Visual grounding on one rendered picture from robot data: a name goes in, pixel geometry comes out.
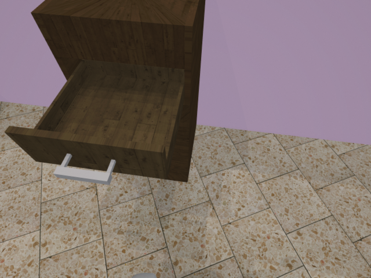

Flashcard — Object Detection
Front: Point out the cabinet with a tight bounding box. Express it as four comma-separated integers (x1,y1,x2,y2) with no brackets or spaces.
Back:
31,0,205,182

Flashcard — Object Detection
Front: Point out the handle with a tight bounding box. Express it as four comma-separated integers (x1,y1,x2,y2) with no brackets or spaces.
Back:
53,153,116,185

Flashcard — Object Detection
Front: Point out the drawer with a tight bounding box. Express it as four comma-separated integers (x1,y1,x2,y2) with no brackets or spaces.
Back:
5,59,184,180

